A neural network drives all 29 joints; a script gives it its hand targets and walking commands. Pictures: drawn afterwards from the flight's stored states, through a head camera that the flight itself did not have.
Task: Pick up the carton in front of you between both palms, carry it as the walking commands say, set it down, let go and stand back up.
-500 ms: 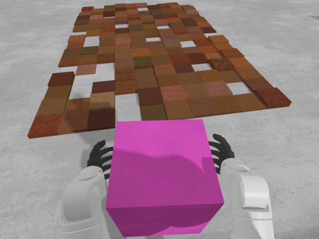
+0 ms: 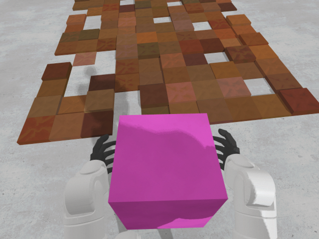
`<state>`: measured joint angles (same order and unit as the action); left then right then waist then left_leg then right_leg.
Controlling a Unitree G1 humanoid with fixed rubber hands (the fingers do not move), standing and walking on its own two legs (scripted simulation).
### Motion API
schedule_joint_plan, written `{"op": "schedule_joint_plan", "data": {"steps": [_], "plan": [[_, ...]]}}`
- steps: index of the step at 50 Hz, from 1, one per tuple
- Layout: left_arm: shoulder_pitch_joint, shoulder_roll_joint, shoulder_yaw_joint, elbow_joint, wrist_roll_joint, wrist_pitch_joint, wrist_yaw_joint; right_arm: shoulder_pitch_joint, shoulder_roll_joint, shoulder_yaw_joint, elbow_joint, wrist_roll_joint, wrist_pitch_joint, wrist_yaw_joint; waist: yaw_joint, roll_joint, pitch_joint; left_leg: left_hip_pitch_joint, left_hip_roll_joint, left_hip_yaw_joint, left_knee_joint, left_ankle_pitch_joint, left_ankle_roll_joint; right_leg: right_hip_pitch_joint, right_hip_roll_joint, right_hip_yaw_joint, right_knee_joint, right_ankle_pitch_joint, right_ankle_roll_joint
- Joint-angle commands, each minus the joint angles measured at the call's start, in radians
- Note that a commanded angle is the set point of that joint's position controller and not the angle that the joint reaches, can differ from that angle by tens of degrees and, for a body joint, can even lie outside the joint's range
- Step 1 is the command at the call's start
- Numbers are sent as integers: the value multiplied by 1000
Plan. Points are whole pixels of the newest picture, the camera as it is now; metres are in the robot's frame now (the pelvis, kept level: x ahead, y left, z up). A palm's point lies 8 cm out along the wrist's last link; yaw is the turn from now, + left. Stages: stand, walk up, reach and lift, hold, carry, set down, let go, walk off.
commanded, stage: carry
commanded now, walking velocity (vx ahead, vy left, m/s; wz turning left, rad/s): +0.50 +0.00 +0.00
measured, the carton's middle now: (164, 175) +0.27 +0.01 -0.01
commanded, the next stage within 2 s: none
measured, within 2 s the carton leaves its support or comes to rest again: neither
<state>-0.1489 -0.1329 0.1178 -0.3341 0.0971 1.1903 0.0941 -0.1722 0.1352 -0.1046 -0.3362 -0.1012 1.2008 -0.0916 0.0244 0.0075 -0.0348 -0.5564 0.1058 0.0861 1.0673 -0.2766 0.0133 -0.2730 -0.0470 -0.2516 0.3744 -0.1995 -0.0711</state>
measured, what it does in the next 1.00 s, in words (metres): walks ahead: left foot, then right foot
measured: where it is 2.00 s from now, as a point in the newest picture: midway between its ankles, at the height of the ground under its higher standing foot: (166, 88)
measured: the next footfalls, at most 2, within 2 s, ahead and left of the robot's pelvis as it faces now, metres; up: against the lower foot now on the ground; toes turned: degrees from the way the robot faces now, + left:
left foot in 0.26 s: +0.38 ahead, +0.11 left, +0.00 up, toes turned +10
right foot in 0.76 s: +0.71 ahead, -0.10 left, +0.00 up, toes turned -14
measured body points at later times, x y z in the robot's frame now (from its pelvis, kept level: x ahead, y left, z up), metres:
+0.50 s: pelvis +0.34 +0.04 +0.00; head +0.37 +0.05 +0.45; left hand +0.63 +0.17 +0.05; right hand +0.61 -0.13 +0.06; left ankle +0.34 +0.11 -0.75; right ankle +0.32 -0.11 -0.67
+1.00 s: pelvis +0.67 -0.03 +0.00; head +0.72 -0.05 +0.45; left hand +1.00 +0.12 +0.13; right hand +1.00 -0.18 +0.12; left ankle +0.67 +0.12 -0.66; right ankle +0.68 -0.09 -0.75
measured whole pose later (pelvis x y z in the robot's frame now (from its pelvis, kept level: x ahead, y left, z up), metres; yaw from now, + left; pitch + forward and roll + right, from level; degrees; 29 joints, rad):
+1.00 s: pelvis +0.67 -0.03 +0.00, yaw -1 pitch +4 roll +1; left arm -0.40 -0.12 0.19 -0.43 0.08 1.28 0.11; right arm -0.43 0.12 -0.17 -0.43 -0.10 1.29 -0.10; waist 0.03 0.02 0.00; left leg -0.60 0.09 0.05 1.08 -0.28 0.04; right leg -0.27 -0.03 -0.23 0.38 -0.20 -0.08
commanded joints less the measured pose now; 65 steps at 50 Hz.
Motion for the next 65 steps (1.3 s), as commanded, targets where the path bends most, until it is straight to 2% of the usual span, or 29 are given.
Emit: {"op": "schedule_joint_plan", "data": {"steps": [1, 10, 13, 14, 15, 16, 19, 21, 23, 29, 33, 35, 37, 38, 39, 40, 41, 43, 44, 45, 48, 54, 58, 60, 61, 62, 63, 64, 65], "plan": [[-479, -946, -753, -131, -435, -17, -282, -397, 969, 742, -69, 358, -40, 230, -8, -129, -328, -125, 8, 14, -130, 72, -9, 394, -246, 241, -172, 262, -56], [-399, -836, -717, -114, -390, 20, -277, -364, 868, 727, -98, 369, 8, 236, -4, -167, -154, 17, -49, 143, -556, 262, 29, 393, -199, 85, -140, 451, -23], [-427, -811, -717, -117, -388, 37, -269, -363, 842, 706, -71, 375, 24, 246, -39, -106, -257, 408, -129, 220, -606, 148, 35, 272, -131, -5, 201, 550, 30], [-441, -799, -718, -111, -385, 41, -268, -359, 835, 695, -62, 375, 29, 250, -63, -14, -312, 601, 22, 23, -643, 27, 42, 100, -108, 11, 417, 305, 54], [-466, -809, -729, -139, -393, 52, -264, -367, 829, 682, -26, 363, 23, 256, -60, 272, -397, 820, 306, -484, -764, -158, 202, -213, 17, 52, 741, 17, 102], [-474, -810, -729, -125, -390, 49, -266, -351, 868, 689, -13, 381, 21, 260, -51, 284, -363, 821, 333, -621, -872, 13, 230, -366, 52, 170, 876, -266, 83], [-489, -923, -743, -96, -395, 15, -270, -420, 959, 721, -58, 410, -2, 267, -46, 39, -342, 687, 263, -298, -802, 332, 151, -384, -78, 250, 874, -146, 38], [-467, -959, -748, -93, -389, -5, -264, -432, 983, 733, -77, 419, -17, 271, -39, 67, -352, 626, 221, -176, -833, 306, 108, -329, -85, 223, 767, -68, 48], [-432, -967, -753, -88, -376, -23, -254, -410, 973, 738, -89, 424, -25, 277, -39, 100, -337, 622, 199, -106, -857, 300, 105, -337, -72, 188, 674, -32, 59], [-416, -912, -762, -138, -370, -19, -234, -356, 889, 720, -114, 412, -18, 280, -41, 131, -222, 658, 145, 25, -882, 398, 109, -394, -49, 93, 340, 107, 80], [-445, -855, -757, -171, -392, 16, -241, -358, 836, 699, -127, 391, 6, 265, -45, 146, -145, 659, 132, 74, -879, 480, 96, -319, -11, 28, 161, 190, 54], [-498, -820, -750, -213, -413, 36, -242, -408, 809, 695, -166, 395, 21, 254, -40, 158, -150, 668, 138, 96, -822, 562, 81, -227, -6, 25, 127, 194, 32], [-508, -787, -729, -226, -418, 56, -240, -453, 775, 690, -200, 400, 42, 243, -16, 137, -225, 627, 99, 165, -599, 669, 44, 15, 61, -35, 80, 122, 24], [-518, -764, -714, -226, -419, 67, -239, -477, 746, 686, -213, 399, 54, 237, -1, 78, -294, 513, 60, 173, -408, 572, 20, 223, 47, -3, 83, 42, 27], [-542, -722, -692, -219, -409, 74, -238, -516, 730, 693, -228, 404, 71, 231, 10, -123, -394, 241, -12, 141, -102, 296, -27, 469, -227, 407, 31, -136, -71], [-538, -721, -685, -188, -410, 78, -236, -548, 716, 690, -241, 409, 84, 226, 32, -352, -430, -11, -137, 58, 140, -168, -41, 586, -380, 783, -136, -118, -183], [-571, -723, -688, -207, -424, 86, -235, -584, 723, 694, -224, 410, 88, 222, 17, -263, -404, -92, -91, -61, 282, -199, -6, 572, -374, 715, -124, 44, -185], [-663, -758, -700, -222, -443, 90, -230, -646, 748, 692, -209, 415, 87, 218, 9, -88, -389, -111, -13, -95, 256, -103, 31, 467, -314, 501, -67, 280, -126], [-714, -766, -708, -225, -449, 91, -229, -674, 755, 691, -197, 416, 85, 215, 4, -59, -386, -90, 9, -100, 184, -55, 32, 417, -292, 433, -77, 296, -97], [-754, -761, -711, -220, -453, 91, -227, -709, 756, 691, -185, 414, 84, 210, 1, -72, -390, -62, 11, -89, 136, -30, 31, 388, -274, 379, -88, 272, -78], [-861, -708, -700, -161, -465, 102, -224, -801, 717, 684, -110, 400, 87, 191, 1, -113, -377, -91, -11, -42, 32, 5, 27, 359, -239, 290, -109, 233, -98], [-1009, -683, -610, 69, -465, 136, -221, -965, 708, 615, 98, 416, 128, 177, 8, -133, -276, -154, -21, 30, -268, 144, 14, 356, -192, 195, -114, 275, -120], [-1181, -732, -569, 165, -470, 136, -216, -1139, 765, 576, 207, 455, 132, 188, 21, -149, -232, -74, -64, 81, -433, 187, 46, 368, -183, 157, -66, 382, -89], [-1267, -754, -554, 213, -477, 134, -210, -1221, 782, 548, 258, 472, 130, 190, -2, -169, -258, 46, -100, 105, -462, 164, 74, 357, -178, 117, 50, 554, -61], [-1306, -767, -546, 236, -484, 134, -205, -1236, 793, 528, 291, 475, 128, 191, -48, -139, -314, 214, -148, 158, -518, 172, 77, 314, -144, 55, 206, 624, -30], [-1332, -779, -539, 252, -488, 134, -200, -1243, 794, 502, 325, 477, 125, 192, -90, -57, -400, 443, -161, 157, -552, 155, 72, 216, -90, 34, 408, 544, -3], [-1358, -786, -525, 275, -485, 132, -196, -1250, 798, 474, 355, 484, 124, 194, -114, 83, -468, 637, 55, -155, -574, 52, 86, 17, -57, 72, 651, 244, 23], [-1377, -813, -505, 295, -487, 135, -190, -1293, 794, 461, 374, 480, 118, 193, -107, 355, -533, 857, 278, -646, -723, 105, 232, -322, 120, 153, 893, -276, 51], [-1424, -828, -494, 287, -484, 130, -181, -1301, 846, 455, 380, 495, 116, 194, -110, 304, -545, 881, 281, -661, -718, 138, 282, -415, 83, 264, 1055, -295, 19]]}}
